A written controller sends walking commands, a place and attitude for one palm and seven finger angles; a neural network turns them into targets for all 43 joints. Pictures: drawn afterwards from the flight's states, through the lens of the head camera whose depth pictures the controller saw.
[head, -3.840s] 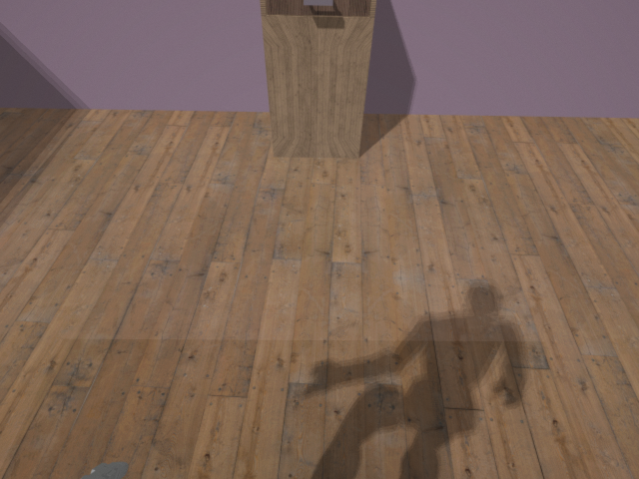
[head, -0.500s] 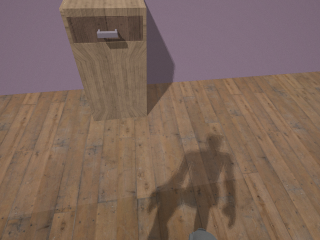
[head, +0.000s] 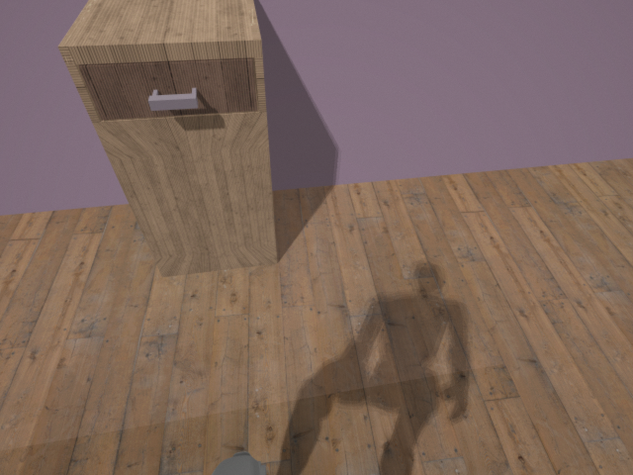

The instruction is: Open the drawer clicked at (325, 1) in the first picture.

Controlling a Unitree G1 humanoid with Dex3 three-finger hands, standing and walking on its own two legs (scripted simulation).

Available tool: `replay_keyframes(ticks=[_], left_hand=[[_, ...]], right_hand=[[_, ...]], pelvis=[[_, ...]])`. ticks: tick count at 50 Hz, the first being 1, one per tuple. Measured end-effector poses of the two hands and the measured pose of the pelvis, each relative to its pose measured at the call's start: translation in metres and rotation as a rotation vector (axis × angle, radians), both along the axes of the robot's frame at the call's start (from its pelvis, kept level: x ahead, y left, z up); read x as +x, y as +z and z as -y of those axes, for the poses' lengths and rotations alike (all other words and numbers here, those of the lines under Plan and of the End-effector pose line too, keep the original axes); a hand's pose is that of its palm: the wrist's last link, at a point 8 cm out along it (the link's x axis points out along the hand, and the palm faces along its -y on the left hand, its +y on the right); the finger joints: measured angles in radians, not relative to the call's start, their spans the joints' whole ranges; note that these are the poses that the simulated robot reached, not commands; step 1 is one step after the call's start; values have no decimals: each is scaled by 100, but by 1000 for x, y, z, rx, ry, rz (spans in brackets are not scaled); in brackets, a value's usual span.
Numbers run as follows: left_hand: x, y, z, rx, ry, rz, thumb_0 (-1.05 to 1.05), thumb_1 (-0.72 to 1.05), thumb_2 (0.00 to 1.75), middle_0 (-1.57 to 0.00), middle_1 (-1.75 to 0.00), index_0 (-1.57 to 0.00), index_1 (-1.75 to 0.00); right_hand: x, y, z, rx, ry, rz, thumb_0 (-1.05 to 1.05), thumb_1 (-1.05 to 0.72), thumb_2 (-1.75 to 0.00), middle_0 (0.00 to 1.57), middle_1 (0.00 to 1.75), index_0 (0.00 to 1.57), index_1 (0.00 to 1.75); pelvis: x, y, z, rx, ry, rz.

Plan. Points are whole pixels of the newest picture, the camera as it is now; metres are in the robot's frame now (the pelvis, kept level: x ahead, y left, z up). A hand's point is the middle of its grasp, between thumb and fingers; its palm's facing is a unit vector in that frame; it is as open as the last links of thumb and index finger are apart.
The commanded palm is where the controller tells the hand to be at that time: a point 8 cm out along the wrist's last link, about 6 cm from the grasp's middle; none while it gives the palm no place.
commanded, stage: walk to a spot facing it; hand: left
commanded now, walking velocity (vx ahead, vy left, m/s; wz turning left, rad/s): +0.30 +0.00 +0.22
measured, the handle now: (174, 97) +0.93 +0.40 -0.01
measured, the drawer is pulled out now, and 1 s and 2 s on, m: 0.00 0.00 0.00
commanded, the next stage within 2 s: turn to face it in 0.06 s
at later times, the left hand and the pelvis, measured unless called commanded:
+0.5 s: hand (182, 439) +0.20 +0.21 -0.17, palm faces +0.15 -0.97 -0.21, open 7.4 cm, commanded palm none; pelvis +0.16 +0.03 +0.00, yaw +7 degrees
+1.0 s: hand out of the picture +0.12 +0.18 -0.18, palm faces +0.35 -0.93 -0.14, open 7.4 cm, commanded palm none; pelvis +0.26 +0.05 -0.01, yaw +13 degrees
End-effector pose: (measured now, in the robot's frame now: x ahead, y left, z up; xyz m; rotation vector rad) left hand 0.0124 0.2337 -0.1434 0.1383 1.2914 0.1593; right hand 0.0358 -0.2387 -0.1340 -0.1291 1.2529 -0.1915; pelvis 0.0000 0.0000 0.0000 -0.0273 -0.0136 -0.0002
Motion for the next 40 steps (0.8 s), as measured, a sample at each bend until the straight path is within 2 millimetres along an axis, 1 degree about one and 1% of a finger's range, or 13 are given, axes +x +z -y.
replay_keyframes(ticks=[4,6,9,11,14,18,21,24,27,30,33,36,40], left_hand=[[-8,-15,-8,-40,72,-88,0,92,90,-20,-30,-20,-30],[-9,-26,-14,-59,100,-138,0,92,90,-20,-30,-20,-30],[1,-32,-23,-73,107,-199,1,91,90,-20,-30,-20,-30],[19,-28,-29,-69,101,-197,1,91,90,-20,-30,-19,-30],[58,-18,-36,-55,99,-141,1,91,90,-20,-30,-19,-30],[110,-7,-38,-31,107,-44,1,91,90,-20,-30,-19,-30],[143,-2,-35,-10,112,9,1,91,90,-20,-30,-19,-30],[170,3,-31,17,108,43,1,92,90,-20,-30,-19,-30],[190,4,-22,47,102,75,1,92,90,-20,-30,-19,-30],[198,8,-10,56,103,88,1,91,90,-20,-30,-19,-30],[195,16,-7,68,151,96,0,93,90,-20,-30,-20,-30],[182,20,-4,66,187,66,0,93,90,-20,-30,-20,-30],[157,19,4,34,234,-13,0,92,90,-20,-30,-20,-30]], right_hand=[[76,7,-8,-44,88,62,1,-93,-90,19,30,19,30],[110,5,-16,-67,123,98,1,-92,-90,19,30,19,30],[142,5,-30,-83,140,131,1,-92,-90,20,30,19,30],[149,6,-40,-76,133,121,0,-91,-90,20,30,20,30],[149,7,-53,-52,124,69,0,-92,-90,20,30,20,30],[146,4,-54,-35,117,-17,0,-94,-90,20,30,20,30],[145,-3,-55,-5,117,-73,0,-94,-90,20,30,20,30],[148,-13,-53,31,109,-111,0,-93,-90,20,30,20,30],[155,-28,-46,67,103,-134,0,-92,-90,20,30,20,30],[168,-36,-39,88,111,-145,1,-91,-90,20,30,20,30],[187,-30,-33,88,147,-146,1,-91,-90,20,30,20,30],[211,-22,-27,77,179,-126,1,-91,-90,20,30,20,30],[246,-14,-26,53,218,-95,1,-91,-90,20,30,20,30]], pelvis=[[38,-6,-15,-15,29,6],[59,-15,-26,-21,34,10],[80,-20,-37,-2,36,17],[92,-15,-41,3,37,18],[109,-6,-44,9,54,15],[130,1,-44,16,82,8],[144,1,-39,26,101,7],[157,-2,-30,40,114,8],[172,-9,-17,62,121,8],[182,-11,-10,47,143,9],[192,-5,-5,48,168,6],[202,1,-4,47,187,-1],[216,6,-9,47,203,-10]])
